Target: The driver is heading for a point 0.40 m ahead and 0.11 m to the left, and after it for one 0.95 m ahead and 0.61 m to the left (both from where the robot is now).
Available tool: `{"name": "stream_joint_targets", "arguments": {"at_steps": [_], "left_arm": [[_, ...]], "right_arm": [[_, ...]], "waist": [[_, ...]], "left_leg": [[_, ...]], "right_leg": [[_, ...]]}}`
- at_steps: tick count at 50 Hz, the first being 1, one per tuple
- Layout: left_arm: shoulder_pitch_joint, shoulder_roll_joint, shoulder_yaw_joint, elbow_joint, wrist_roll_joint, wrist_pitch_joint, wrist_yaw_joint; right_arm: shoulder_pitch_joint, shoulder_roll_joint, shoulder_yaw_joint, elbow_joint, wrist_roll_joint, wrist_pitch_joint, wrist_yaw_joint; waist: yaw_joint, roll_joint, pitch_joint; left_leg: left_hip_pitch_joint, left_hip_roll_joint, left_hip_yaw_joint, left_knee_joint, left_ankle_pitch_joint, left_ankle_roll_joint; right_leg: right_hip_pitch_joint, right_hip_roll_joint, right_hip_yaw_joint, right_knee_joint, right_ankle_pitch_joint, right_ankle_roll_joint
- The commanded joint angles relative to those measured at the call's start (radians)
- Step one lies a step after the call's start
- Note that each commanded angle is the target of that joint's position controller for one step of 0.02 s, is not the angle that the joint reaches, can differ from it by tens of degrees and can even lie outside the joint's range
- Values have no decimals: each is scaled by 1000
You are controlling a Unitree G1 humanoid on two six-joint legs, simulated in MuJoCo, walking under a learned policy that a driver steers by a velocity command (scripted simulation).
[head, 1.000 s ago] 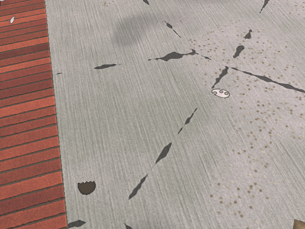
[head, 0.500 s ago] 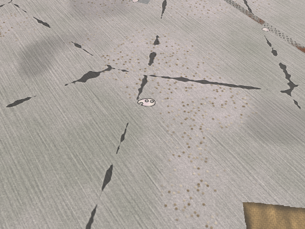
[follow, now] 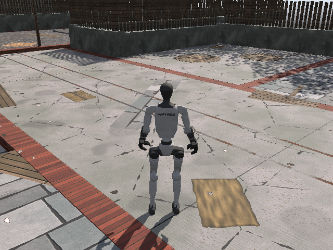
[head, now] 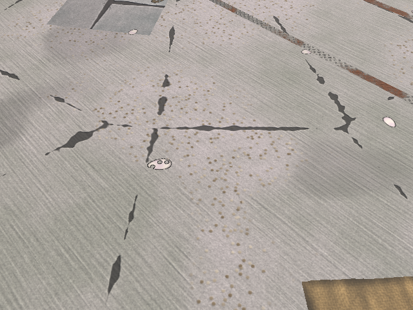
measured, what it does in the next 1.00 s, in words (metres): walks ahead: left foot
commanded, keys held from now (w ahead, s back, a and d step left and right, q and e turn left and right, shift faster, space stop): no key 0.02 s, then w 0.60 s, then w+q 0.38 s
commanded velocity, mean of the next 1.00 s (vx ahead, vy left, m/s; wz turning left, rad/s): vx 0.37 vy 0.00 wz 0.09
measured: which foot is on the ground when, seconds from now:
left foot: down 0.00-0.26, up 0.28-0.66, down 0.68-1.00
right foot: down 0.00-0.68, up 0.70-1.00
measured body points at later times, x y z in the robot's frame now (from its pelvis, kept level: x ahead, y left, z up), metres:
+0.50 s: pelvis +0.11 +0.00 +0.01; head +0.14 -0.01 +0.46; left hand +0.08 +0.27 -0.11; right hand +0.32 -0.24 -0.08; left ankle +0.22 +0.15 -0.68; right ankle +0.01 -0.10 -0.73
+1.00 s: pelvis +0.37 +0.07 +0.01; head +0.40 +0.09 +0.46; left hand +0.55 +0.35 -0.07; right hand +0.44 -0.20 -0.10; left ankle +0.35 +0.14 -0.73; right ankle +0.56 -0.10 -0.67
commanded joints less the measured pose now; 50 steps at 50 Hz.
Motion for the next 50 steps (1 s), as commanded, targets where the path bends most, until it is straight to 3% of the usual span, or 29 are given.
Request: {"name": "stream_joint_targets", "arguments": {"at_steps": [1,2,3,5,9,11,12,13,14,15,16,18,20,22,25,28,30,32,33,34,35,36,37,38,39,40,43,46,50], "left_arm": [[90,99,31,-29,13,-25,-5],[30,127,32,-22,16,-21,-2],[-13,137,40,-31,5,-14,2],[4,130,44,-34,-8,-5,6],[22,80,44,-30,-32,-58,-12],[99,76,50,4,-35,-74,-22],[169,106,61,34,-31,-79,-24],[253,166,80,62,-28,-84,-21],[319,245,100,65,-25,-91,-31],[340,217,89,65,-14,-101,-31],[334,189,78,64,-14,-110,-27],[303,166,67,58,-18,-108,-22],[287,127,50,60,-17,-91,-16],[288,133,49,64,-24,-79,-5],[307,187,58,75,-22,-75,8],[331,213,65,96,-35,-79,6],[320,219,70,105,-39,-76,5],[293,241,77,106,-33,-69,8],[294,230,74,102,-26,-64,13],[301,195,59,79,-2,-62,21],[435,49,18,53,-6,-82,11],[363,143,36,61,-28,-107,2],[243,197,51,26,-56,-121,-5],[183,192,45,11,-47,-132,-2],[160,184,48,8,-25,-135,3],[178,181,52,8,-14,-129,4],[180,157,49,0,1,-103,10],[50,141,41,-46,6,-95,16],[-104,115,28,-81,-2,-113,2]], "right_arm": [[-2,-176,-35,-40,-1,-22,2],[-14,-119,-26,-50,7,-26,9],[-3,-111,-23,-42,3,-29,10],[20,-126,-25,-40,8,-38,4],[84,-166,-34,-31,29,-55,-7],[10,-152,-27,-56,37,-53,-2],[-41,-117,-17,-80,38,-56,1],[-80,-61,-1,-112,37,-69,2],[-103,-69,0,-149,41,-91,-1],[-122,-118,-16,-157,49,-105,-1],[-83,-119,-20,-146,54,-114,5],[-77,-92,-13,-134,40,-120,22],[-100,-70,-9,-138,35,-116,45],[-146,-33,5,-153,29,-111,62],[-232,-7,21,-182,33,-113,74],[-267,-51,10,-202,42,-111,76],[-253,-82,-2,-207,41,-112,75],[-123,-127,-27,-175,34,-108,65],[30,-159,-47,-128,33,-100,55],[201,-212,-62,-94,29,-91,44],[234,-305,-72,-79,17,-95,55],[212,-208,-49,-86,30,-94,57],[141,-171,-38,-94,27,-95,52],[85,-160,-34,-105,21,-96,51],[44,-147,-31,-112,11,-98,52],[21,-130,-26,-119,-2,-101,52],[20,-126,-29,-116,15,-111,45],[74,-158,-39,-97,21,-111,27],[152,-185,-47,-74,35,-93,10]], "waist": [[83,137,-88],[30,107,-80],[13,97,-58],[12,120,22],[14,184,94],[68,157,87],[98,94,77],[112,-79,65],[133,-270,54],[139,-240,70],[108,-162,56],[84,-79,37],[74,-96,38],[83,-93,48],[106,-105,65],[101,-129,90],[72,-130,86],[-14,-140,-15],[-83,-126,-112],[-142,-26,-234],[-41,295,-379],[-80,223,-351],[-75,152,-176],[-46,35,-106],[-11,-5,-61],[27,18,-61],[56,44,-40],[21,28,13],[-40,35,13]], "left_leg": [[101,108,-92,-66,282,93],[35,70,-81,-100,46,99],[-1,54,-78,-123,-139,98],[-54,71,-130,-166,-404,129],[-40,242,-378,-285,-526,238],[-137,190,-286,-244,-422,203],[-201,119,-184,-145,-324,156],[-316,-3,-20,98,-195,85],[-470,-73,44,345,-174,51],[-618,-53,-31,537,-309,60],[-685,-19,-66,639,-270,82],[-722,35,-60,640,-126,106],[-644,57,-27,538,-28,91],[-564,40,20,395,67,59],[-404,-5,61,161,213,38],[-328,-20,47,73,258,59],[-295,-28,42,34,236,93],[-117,-77,85,18,206,139],[88,-99,104,27,203,166],[382,51,-90,64,181,218],[648,290,-666,-115,-134,393],[622,288,-833,-266,-312,381],[486,266,-688,-272,-263,340],[339,226,-566,-275,-134,321],[212,185,-476,-283,-6,313],[135,151,-422,-303,57,308],[18,116,-344,-355,114,332],[-24,95,-295,-374,136,323],[-20,59,-255,-330,145,272]], "right_leg": [[1,-82,89,-103,23,-11],[49,-61,60,-69,-30,11],[34,-41,35,-25,-118,6],[-65,-27,20,30,-296,-20],[-148,-41,-40,152,-180,-41],[26,-48,-36,16,-153,-72],[120,-79,32,-55,-152,-88],[217,-181,251,-169,-275,-140],[326,-360,579,-307,-268,-246],[389,-429,682,-321,-144,-302],[446,-422,626,-287,-64,-288],[459,-378,463,-288,59,-230],[389,-315,313,-328,194,-184],[321,-268,201,-354,260,-169],[214,-239,112,-377,260,-148],[212,-288,116,-386,254,-138],[266,-313,105,-342,373,-116],[302,-289,42,-163,708,-81],[246,-250,-4,22,794,-54],[29,-209,-34,326,532,-18],[-318,-14,5,697,-220,49],[-449,-43,122,819,-276,39],[-526,-87,102,835,-192,27],[-488,-131,86,785,-102,18],[-440,-160,81,715,-49,19],[-374,-184,93,670,-13,19],[-328,-187,75,564,14,53],[-375,-176,70,376,163,87],[-300,-119,61,115,355,107]]}}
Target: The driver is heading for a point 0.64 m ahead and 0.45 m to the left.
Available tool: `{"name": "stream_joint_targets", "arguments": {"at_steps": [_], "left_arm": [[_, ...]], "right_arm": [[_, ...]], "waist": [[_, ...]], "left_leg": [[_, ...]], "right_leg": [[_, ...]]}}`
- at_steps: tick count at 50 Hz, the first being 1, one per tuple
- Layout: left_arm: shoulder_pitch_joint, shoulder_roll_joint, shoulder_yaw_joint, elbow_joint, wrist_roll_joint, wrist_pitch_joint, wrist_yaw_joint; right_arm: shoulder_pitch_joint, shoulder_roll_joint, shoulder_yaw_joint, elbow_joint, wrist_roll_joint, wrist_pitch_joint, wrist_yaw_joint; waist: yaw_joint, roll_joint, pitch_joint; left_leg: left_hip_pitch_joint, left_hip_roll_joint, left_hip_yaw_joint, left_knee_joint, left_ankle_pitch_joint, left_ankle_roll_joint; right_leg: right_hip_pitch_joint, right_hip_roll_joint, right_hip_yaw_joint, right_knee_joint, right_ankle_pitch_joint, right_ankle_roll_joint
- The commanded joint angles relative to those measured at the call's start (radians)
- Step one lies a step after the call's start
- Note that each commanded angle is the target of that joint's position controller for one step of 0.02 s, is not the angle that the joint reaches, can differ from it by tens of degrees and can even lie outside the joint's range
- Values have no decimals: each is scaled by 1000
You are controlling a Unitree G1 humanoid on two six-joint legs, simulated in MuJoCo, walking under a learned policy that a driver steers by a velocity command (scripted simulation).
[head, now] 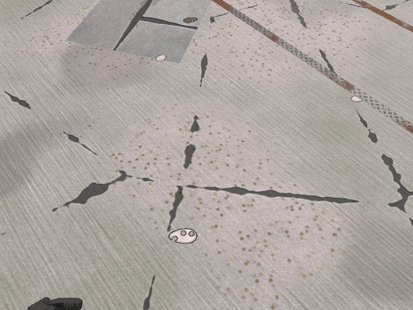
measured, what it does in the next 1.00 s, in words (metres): walks ahead, turning left: right foot, then left foot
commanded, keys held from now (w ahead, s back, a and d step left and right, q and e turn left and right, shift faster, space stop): w+q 1.00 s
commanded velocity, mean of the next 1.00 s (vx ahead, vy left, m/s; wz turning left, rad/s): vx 0.50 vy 0.00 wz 0.57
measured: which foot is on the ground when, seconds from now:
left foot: down 0.00-0.18, up 0.20-0.66, down 0.68-1.00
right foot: up 0.00-0.16, down 0.18-0.70, up 0.72-1.00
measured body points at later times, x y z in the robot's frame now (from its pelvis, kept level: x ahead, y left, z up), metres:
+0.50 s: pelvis +0.26 -0.03 +0.00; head +0.29 -0.02 +0.44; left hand +0.22 +0.26 -0.12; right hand +0.52 -0.22 -0.09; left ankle +0.34 +0.16 -0.68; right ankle +0.24 -0.15 -0.75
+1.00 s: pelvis +0.50 +0.14 +0.00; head +0.51 +0.18 +0.45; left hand +0.52 +0.47 -0.09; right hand +0.72 -0.06 -0.10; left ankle +0.44 +0.18 -0.75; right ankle +0.75 +0.07 -0.68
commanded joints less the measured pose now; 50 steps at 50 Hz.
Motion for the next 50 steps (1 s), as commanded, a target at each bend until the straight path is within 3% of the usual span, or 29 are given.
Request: {"name": "stream_joint_targets", "arguments": {"at_steps": [1,4,6,8,9,10,11,12,13,14,15,16,18,20,26,30,32,33,34,35,36,37,38,39,40,41,43,47,50], "left_arm": [[-90,43,5,-76,-9,-20,-11],[-160,64,10,-102,-21,-33,-25],[-153,87,20,-105,-24,-42,-32],[-45,112,38,-81,-27,-50,-29],[66,149,54,-65,-16,-55,-21],[243,216,71,-48,-5,-51,-9],[290,259,83,-7,-2,-34,-19],[255,150,60,-27,-15,-28,-22],[219,98,46,-32,-17,-21,-18],[174,84,37,-34,-9,-17,-18],[143,66,32,-25,-6,-13,-18],[128,62,29,-19,-1,-14,-16],[123,68,35,-1,-7,-23,-16],[128,96,45,19,-10,-28,-14],[154,154,58,62,-19,-13,-6],[195,197,72,91,-41,6,-6],[194,230,82,92,-49,19,-2],[188,238,84,90,-53,27,1],[196,212,73,85,-49,30,5],[241,115,39,60,0,25,3],[281,53,9,-3,0,-6,-9],[156,164,32,-11,-37,-33,-20],[98,169,32,-34,-58,-45,-23],[97,151,27,-25,-40,-48,-14],[107,156,32,-16,-15,-44,-6],[127,158,35,-12,-8,-33,-8],[137,136,32,-5,1,-14,-8],[12,90,15,-38,7,-3,-7],[-98,67,4,-62,-2,-12,-19]], "right_arm": [[-15,-185,-48,-68,13,-7,-17],[30,-179,-47,-56,17,9,-22],[32,-180,-48,-57,14,20,-25],[8,-164,-45,-66,13,29,-25],[-1,-122,-30,-78,7,26,-21],[3,-55,-6,-106,-17,20,-20],[130,-38,3,-137,20,10,-20],[96,-146,-19,-107,33,13,-25],[-7,-183,-31,-121,24,19,-23],[-46,-166,-31,-128,14,24,-23],[-78,-152,-34,-143,6,27,-18],[-76,-132,-33,-150,12,32,-10],[-83,-90,-24,-161,17,43,-3],[-122,-76,-18,-182,8,47,-1],[-279,-57,-3,-221,7,31,32],[-355,-78,-10,-264,11,34,51],[-307,-115,-29,-267,4,41,52],[-199,-149,-51,-243,3,46,48],[-24,-206,-85,-195,8,53,35],[90,-294,-107,-171,18,63,12],[32,-355,-102,-213,17,46,19],[38,-259,-78,-220,10,30,30],[10,-223,-65,-207,3,17,30],[-52,-201,-56,-209,2,10,29],[-109,-173,-48,-216,-3,8,26],[-140,-165,-42,-227,-14,8,22],[-147,-163,-42,-218,-12,2,13],[-87,-185,-48,-175,-2,4,-12],[-46,-191,-50,-149,5,13,-22]], "waist": [[8,88,2],[-10,100,1],[5,127,-13],[70,159,-53],[125,142,-142],[187,-1,-302],[117,-329,-375],[143,-179,-267],[164,-93,-153],[144,-31,-95],[126,-35,-44],[104,-66,-25],[91,-77,-9],[90,-54,5],[140,-24,31],[144,-30,54],[98,-57,2],[30,-54,-61],[-56,-24,-151],[-58,185,-239],[30,350,-405],[-47,172,-375],[-31,144,-231],[20,45,-145],[59,48,-110],[88,79,-94],[102,83,-82],[66,77,-34],[23,101,-16]], "left_leg": [[-105,228,-201,-105,38,134],[-31,246,-266,-35,7,128],[20,258,-321,28,29,114],[16,234,-336,121,91,83],[-43,182,-292,275,114,49],[-200,110,-183,578,-94,3],[-546,21,-83,846,-451,-45],[-649,105,-107,961,-390,-61],[-667,132,-83,982,-292,-70],[-632,162,-63,966,-221,-81],[-618,186,-59,925,-178,-87],[-578,208,-51,904,-152,-89],[-561,221,-25,870,-130,-99],[-585,230,-20,800,-84,-113],[-518,215,52,468,177,-93],[-485,190,100,355,101,-42],[-366,125,157,334,-4,1],[-217,79,185,300,-10,31],[49,41,177,264,37,69],[348,241,-128,267,98,139],[573,442,-730,67,-201,340],[538,438,-714,-19,-274,285],[415,407,-579,-23,-220,247],[257,366,-471,-20,-97,218],[142,329,-386,-24,20,201],[64,304,-347,-44,90,198],[-11,284,-294,-70,196,210],[-61,231,-209,-75,233,181],[-83,197,-192,-59,146,138]], "right_leg": [[128,56,-34,-144,121,18],[151,82,-19,-235,80,11],[199,98,-15,-280,-4,-6],[360,101,-39,-344,-52,-49],[560,35,2,-338,-55,-97],[839,-166,192,-306,-70,-168],[1068,-344,634,-394,-304,-312],[994,-322,612,-431,-452,-284],[883,-274,443,-440,-393,-244],[772,-228,332,-464,-269,-227],[693,-194,255,-491,-189,-225],[630,-169,185,-519,-143,-216],[577,-157,96,-561,-65,-229],[569,-168,33,-587,11,-245],[608,-146,-167,-592,89,-205],[708,-185,-224,-545,182,-174],[743,-184,-267,-407,500,-152],[725,-166,-297,-247,628,-135],[604,-128,-322,-18,600,-102],[308,-60,-322,324,-34,-55],[-29,135,-128,623,-597,-15],[-133,81,1,665,-529,-33],[-169,48,-19,615,-440,-52],[-118,6,-21,529,-363,-51],[-45,-22,-16,446,-319,-44],[15,-34,-13,418,-289,-38],[52,-28,-32,354,-258,-11],[28,8,-44,117,-52,30],[98,57,-50,-95,100,29]]}}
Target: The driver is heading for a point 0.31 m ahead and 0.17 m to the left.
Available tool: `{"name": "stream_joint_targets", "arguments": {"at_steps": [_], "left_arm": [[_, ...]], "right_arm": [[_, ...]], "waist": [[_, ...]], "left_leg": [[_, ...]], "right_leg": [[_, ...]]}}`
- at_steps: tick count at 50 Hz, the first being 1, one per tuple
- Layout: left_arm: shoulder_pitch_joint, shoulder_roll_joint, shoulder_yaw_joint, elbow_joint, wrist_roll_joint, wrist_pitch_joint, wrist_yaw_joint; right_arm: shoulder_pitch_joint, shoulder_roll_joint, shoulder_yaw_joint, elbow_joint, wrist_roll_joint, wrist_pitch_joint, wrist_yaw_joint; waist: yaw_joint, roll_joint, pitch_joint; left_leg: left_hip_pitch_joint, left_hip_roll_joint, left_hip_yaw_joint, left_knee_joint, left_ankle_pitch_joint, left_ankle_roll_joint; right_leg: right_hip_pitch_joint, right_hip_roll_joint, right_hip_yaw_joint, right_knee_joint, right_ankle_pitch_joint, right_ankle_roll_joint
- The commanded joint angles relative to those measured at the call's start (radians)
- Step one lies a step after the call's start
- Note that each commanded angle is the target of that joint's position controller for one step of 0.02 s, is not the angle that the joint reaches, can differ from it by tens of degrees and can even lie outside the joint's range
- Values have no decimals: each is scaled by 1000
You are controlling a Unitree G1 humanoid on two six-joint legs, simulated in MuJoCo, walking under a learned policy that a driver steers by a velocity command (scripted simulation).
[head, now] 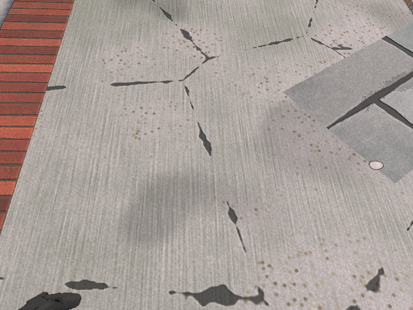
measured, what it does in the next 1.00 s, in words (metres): walks ahead, turning left: right foot, then left foot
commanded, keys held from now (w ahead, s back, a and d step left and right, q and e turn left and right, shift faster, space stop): w+q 0.30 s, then no key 0.70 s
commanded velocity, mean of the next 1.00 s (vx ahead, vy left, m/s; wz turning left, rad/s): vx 0.26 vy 0.00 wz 0.31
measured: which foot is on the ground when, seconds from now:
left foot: down 0.00-0.20, up 0.22-0.60, down 0.62-1.00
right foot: up 0.00-0.16, down 0.18-0.64, up 0.66-0.90, down 0.92-1.00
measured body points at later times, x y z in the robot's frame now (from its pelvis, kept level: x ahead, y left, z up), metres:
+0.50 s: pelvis +0.26 -0.03 +0.00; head +0.30 -0.02 +0.45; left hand +0.23 +0.26 -0.12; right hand +0.51 -0.24 -0.09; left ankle +0.33 +0.14 -0.70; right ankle +0.26 -0.15 -0.75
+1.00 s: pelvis +0.36 +0.02 -0.01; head +0.37 +0.01 +0.44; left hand +0.37 +0.30 -0.14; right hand +0.57 -0.18 -0.13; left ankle +0.38 +0.13 -0.75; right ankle +0.40 -0.12 -0.75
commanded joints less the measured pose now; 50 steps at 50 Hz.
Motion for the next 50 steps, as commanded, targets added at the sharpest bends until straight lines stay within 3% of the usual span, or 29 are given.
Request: {"name": "stream_joint_targets", "arguments": {"at_steps": [1,6,8,9,10,11,12,13,14,15,16,18,20,23,27,30,31,32,33,34,35,36,39,43,45,46,47,48,50], "left_arm": [[-107,49,7,-81,-9,-18,-11],[-139,91,24,-100,-21,-38,-31],[-44,111,40,-80,-23,-45,-26],[59,140,56,-61,-14,-50,-18],[217,195,71,-50,1,-51,-8],[299,255,88,-10,3,-35,-13],[280,158,69,-24,-23,-29,-18],[237,103,54,-33,-23,-22,-12],[183,89,45,-37,-11,-15,-9],[157,71,38,-29,-7,-12,-8],[141,58,32,-23,3,-14,-6],[128,53,31,-3,-1,-22,-10],[123,90,41,21,-6,-25,-11],[100,122,47,41,-22,-5,-4],[150,143,47,85,-38,15,2],[137,146,45,101,-54,24,3],[177,115,34,114,-43,20,1],[214,63,10,92,1,12,-2],[311,5,-19,108,6,21,-10],[276,77,-1,124,-16,43,-12],[216,99,6,109,-30,59,-10],[192,95,9,114,-27,74,2],[219,79,12,134,-16,108,27],[203,42,3,150,-11,111,32],[205,29,-1,158,2,108,26],[193,42,-2,151,17,107,24],[173,88,3,134,18,105,25],[134,132,17,148,3,104,27],[107,58,-2,149,10,85,23]], "right_arm": [[1,-182,-53,-47,8,-10,-16],[40,-171,-53,-12,14,6,-22],[18,-162,-51,-13,12,14,-22],[9,-127,-39,-21,8,12,-18],[13,-72,-17,-43,-9,9,-16],[162,-22,0,-60,22,2,-14],[140,-132,-19,-38,32,1,-19],[18,-187,-36,-51,24,6,-19],[-38,-179,-37,-64,13,11,-21],[-70,-163,-39,-77,3,11,-16],[-71,-138,-38,-80,6,13,-11],[-48,-88,-30,-75,9,22,-12],[-70,-56,-19,-87,-4,26,-14],[-111,-34,-3,-88,-11,21,0],[-213,-55,-6,-110,-11,12,22],[-160,-91,-26,-93,-23,8,21],[-119,-138,-41,-83,-30,9,10],[-60,-216,-53,-92,-52,13,-4],[-81,-157,-25,-97,-59,22,-7],[-88,-85,-7,-85,-36,27,4],[-132,-77,-2,-77,-25,25,12],[-175,-88,-4,-70,-24,24,15],[-276,-109,-13,-62,-40,27,10],[-291,-75,-6,-25,-37,29,-1],[-290,-55,2,-2,-28,33,-3],[-253,-33,9,22,-28,32,-1],[-226,-32,10,36,-37,31,0],[-201,-31,5,38,-34,34,-2],[-246,-54,-2,47,-33,36,-13]], "waist": [[-9,104,-30],[-7,139,-29],[46,170,-54],[99,156,-129],[160,50,-281],[97,-287,-402],[121,-181,-326],[149,-92,-191],[131,-29,-112],[114,-30,-54],[91,-53,-27],[60,-71,-22],[49,-65,-36],[57,-66,-87],[90,-65,-103],[38,-48,-125],[26,-1,-156],[31,154,-268],[64,287,-385],[38,198,-372],[43,169,-269],[53,131,-215],[104,165,-153],[93,169,-159],[109,150,-142],[102,122,-119],[73,58,-72],[30,-73,-27],[50,-74,-8]], "left_leg": [[-76,202,-171,-103,158,123],[45,248,-304,15,132,104],[50,236,-327,90,201,79],[14,184,-289,217,249,48],[-119,122,-206,494,100,7],[-486,-13,-84,810,-396,-65],[-608,78,-99,931,-368,-79],[-632,111,-73,954,-271,-86],[-600,144,-39,934,-202,-93],[-582,170,-37,893,-156,-96],[-524,187,-34,862,-135,-97],[-464,176,-2,791,-164,-112],[-456,167,22,676,-145,-132],[-351,165,66,463,49,-133],[-255,139,85,269,159,-105],[-99,106,107,98,230,-49],[21,135,78,58,413,-18],[249,340,-126,141,878,64],[354,513,-332,132,939,239],[273,471,-322,90,722,231],[209,417,-261,60,581,189],[137,387,-229,30,474,156],[-100,323,-129,-38,324,124],[-149,292,-85,-45,128,109],[-194,259,-69,-36,-75,62],[-223,229,-59,-33,-184,9],[-238,184,-32,4,-263,-36],[-176,128,37,17,-207,-71],[-50,126,48,83,-84,-79]], "right_leg": [[128,65,-39,-169,145,4],[183,94,-5,-290,43,-38],[314,103,-29,-333,-16,-75],[494,67,-15,-349,-3,-114],[769,-105,148,-319,-40,-180],[1087,-326,612,-398,-249,-349],[1037,-333,688,-462,-494,-322],[908,-283,526,-483,-477,-274],[779,-240,398,-502,-349,-249],[686,-206,311,-525,-244,-247],[609,-172,232,-543,-109,-240],[546,-146,111,-543,212,-258],[539,-155,34,-536,465,-284],[530,-123,-77,-536,520,-272],[579,-127,-93,-491,436,-240],[580,-109,-91,-351,374,-192],[536,-59,-119,-245,312,-148],[380,14,-169,-34,-31,-83],[247,65,-98,169,-622,-27],[236,36,-31,220,-665,-11],[184,24,-39,238,-640,-5],[172,12,-42,218,-595,0],[334,18,-62,110,-457,27],[457,32,-84,-94,-280,7],[551,48,-102,-254,-142,-21],[580,23,-69,-313,-82,-42],[551,-39,-9,-358,-93,-74],[403,-36,-13,-370,-319,-109],[291,-14,-13,-430,-426,-89]]}}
